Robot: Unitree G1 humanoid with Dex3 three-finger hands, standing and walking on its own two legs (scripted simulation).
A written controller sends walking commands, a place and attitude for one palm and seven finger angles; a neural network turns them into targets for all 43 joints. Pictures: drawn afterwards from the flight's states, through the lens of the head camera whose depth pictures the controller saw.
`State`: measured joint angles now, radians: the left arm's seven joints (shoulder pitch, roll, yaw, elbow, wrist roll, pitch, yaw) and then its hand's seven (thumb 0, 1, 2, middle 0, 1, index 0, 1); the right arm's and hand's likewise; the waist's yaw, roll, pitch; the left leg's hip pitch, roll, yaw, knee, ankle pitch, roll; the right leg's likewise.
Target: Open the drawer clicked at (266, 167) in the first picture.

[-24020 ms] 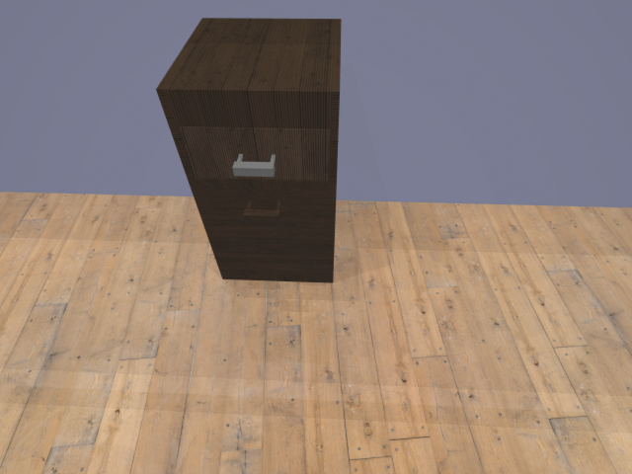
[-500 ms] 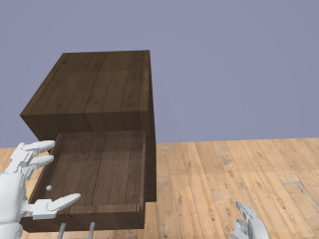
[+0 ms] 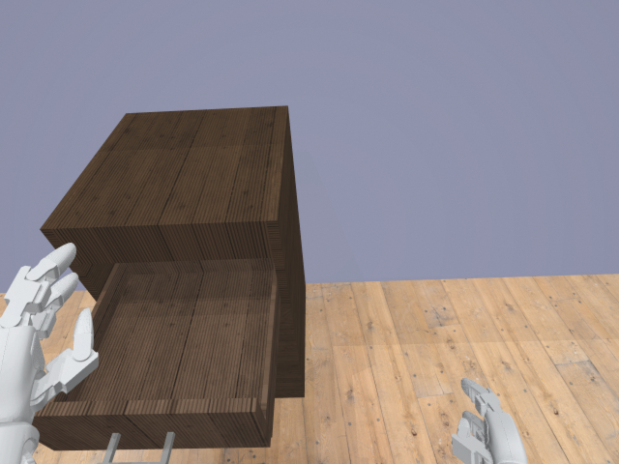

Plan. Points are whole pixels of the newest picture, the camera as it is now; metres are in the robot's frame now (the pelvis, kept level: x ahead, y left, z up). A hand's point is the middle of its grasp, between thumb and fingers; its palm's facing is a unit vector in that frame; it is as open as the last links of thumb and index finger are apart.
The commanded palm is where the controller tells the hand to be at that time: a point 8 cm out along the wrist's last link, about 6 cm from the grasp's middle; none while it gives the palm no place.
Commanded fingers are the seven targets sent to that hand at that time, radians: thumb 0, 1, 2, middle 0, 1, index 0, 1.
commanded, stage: draw the hand back to the body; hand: left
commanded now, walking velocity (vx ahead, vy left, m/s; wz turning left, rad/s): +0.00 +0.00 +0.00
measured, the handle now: (137, 457) +0.16 +0.31 -0.17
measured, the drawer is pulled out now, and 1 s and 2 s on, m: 0.29 0.29 0.29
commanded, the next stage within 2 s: step back with the hand held close in 0.08 s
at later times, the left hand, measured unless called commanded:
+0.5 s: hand (86, 374) +0.17 +0.24 +0.13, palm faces +0.25 -0.84 -0.48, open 7.4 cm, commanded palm +0.11 +0.29 +0.17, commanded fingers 0.00 0.90 0.90 -0.20 -0.30 -0.20 -0.30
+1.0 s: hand (27, 447) +0.10 +0.25 +0.15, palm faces +0.34 -0.82 -0.47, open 7.4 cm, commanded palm +0.03 +0.29 +0.17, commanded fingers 0.00 0.90 0.90 -0.20 -0.30 -0.20 -0.30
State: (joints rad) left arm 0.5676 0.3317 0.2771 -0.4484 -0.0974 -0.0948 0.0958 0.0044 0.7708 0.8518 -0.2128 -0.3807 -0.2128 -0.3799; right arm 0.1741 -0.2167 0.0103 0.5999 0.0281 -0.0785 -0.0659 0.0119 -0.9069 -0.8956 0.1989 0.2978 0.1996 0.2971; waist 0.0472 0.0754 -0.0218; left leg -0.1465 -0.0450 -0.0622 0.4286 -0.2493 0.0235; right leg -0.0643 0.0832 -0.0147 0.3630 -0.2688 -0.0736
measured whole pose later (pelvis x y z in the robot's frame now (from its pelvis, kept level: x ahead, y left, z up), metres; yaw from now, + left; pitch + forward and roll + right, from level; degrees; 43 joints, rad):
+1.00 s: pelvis -0.10 +0.01 -0.01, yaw +0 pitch +7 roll -1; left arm 0.67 0.40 0.37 -0.68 -0.06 -0.15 0.18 0.01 0.89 0.90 -0.20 -0.30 -0.20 -0.30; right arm 0.14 -0.17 0.01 0.62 -0.03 -0.11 -0.07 0.01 -0.90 -0.89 0.20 0.30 0.20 0.30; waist 0.01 -0.01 0.01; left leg -0.51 -0.05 -0.07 0.49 -0.09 0.03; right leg -0.21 0.08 0.01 0.48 -0.39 -0.02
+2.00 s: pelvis -0.29 -0.06 -0.01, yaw +3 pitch +2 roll +1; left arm 0.67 0.41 0.36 -0.63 -0.01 -0.24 0.17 0.01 0.89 0.90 -0.21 -0.30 -0.21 -0.30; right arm 0.28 -0.26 -0.07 0.62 0.00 -0.11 -0.07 0.01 -0.91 -0.90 0.20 0.30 0.20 0.30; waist -0.06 -0.05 0.01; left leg -0.16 -0.01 0.04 0.42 -0.29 0.03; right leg -0.35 -0.01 -0.09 0.57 -0.27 -0.02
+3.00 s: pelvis -0.27 -0.02 +0.00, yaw +3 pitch -2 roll -1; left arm 0.33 0.20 0.02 1.05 0.02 0.03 0.03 -0.01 0.94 0.90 -0.20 -0.30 -0.20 -0.30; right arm 0.32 -0.15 0.01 1.04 -0.01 0.03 -0.03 0.01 -0.91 -0.90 0.20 0.30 0.20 0.30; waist 0.01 -0.01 0.09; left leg -0.19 -0.03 0.02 0.45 -0.23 0.05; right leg -0.17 0.00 -0.09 0.40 -0.19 -0.01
